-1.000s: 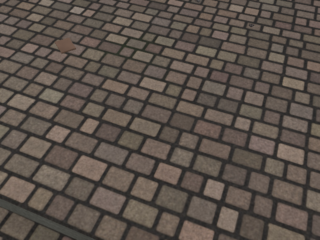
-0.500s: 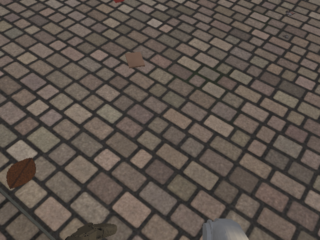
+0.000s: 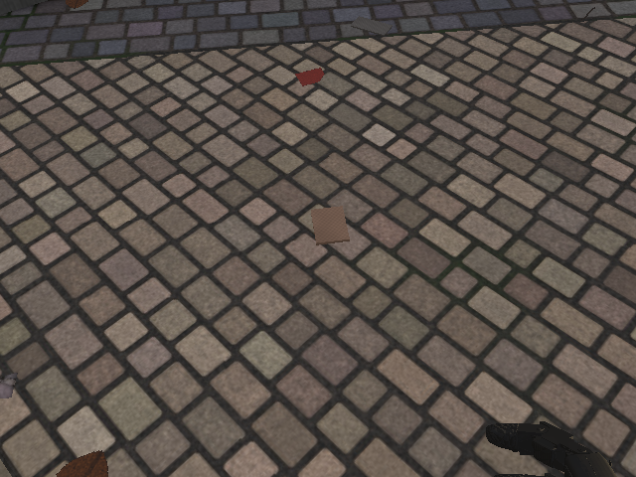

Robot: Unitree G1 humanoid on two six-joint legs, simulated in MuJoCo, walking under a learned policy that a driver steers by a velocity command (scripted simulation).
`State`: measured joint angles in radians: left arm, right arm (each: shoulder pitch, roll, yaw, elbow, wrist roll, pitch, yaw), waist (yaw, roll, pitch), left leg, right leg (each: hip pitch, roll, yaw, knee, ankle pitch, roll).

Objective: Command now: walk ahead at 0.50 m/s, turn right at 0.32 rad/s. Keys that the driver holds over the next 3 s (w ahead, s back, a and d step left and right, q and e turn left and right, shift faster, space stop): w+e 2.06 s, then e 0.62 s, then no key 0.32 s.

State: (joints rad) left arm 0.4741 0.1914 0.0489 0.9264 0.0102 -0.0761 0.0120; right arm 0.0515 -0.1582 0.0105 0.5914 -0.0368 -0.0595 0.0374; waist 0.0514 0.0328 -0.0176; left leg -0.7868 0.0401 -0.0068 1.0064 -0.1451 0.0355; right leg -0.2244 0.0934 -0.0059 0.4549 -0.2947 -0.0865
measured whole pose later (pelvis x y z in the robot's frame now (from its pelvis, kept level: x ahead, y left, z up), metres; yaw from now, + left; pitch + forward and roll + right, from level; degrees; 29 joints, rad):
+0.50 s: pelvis +0.27 +0.00 +0.01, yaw -16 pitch +2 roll +1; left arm 0.14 0.28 0.08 0.66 0.04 0.00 -0.05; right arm 0.42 -0.24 -0.06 0.82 -0.03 -0.11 0.00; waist -0.06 -0.06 -0.02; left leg -0.05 -0.02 0.18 0.27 -0.26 0.04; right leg -0.72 -0.06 0.03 1.00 -0.12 -0.02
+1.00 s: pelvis +0.51 -0.16 +0.01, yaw -34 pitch +2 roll +0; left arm 0.39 0.26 0.07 0.76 0.00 -0.04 -0.01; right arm 0.12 -0.25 -0.03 0.67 -0.05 -0.02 0.02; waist 0.05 0.03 0.02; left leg -0.69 0.12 -0.04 0.93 -0.18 -0.06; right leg -0.16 0.16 0.08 0.33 -0.20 -0.13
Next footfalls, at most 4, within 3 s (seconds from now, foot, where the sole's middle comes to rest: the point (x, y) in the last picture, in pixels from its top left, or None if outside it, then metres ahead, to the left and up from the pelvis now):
0.18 left None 0.27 0.09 -0.77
0.70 right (457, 474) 0.50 -0.20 -0.77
1.22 left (457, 327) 0.84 -0.23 -0.77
1.76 right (611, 334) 0.83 -0.59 -0.77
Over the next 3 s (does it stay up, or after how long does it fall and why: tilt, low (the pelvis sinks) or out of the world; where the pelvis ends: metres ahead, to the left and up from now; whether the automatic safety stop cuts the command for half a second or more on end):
stays up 0.93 -0.74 0.01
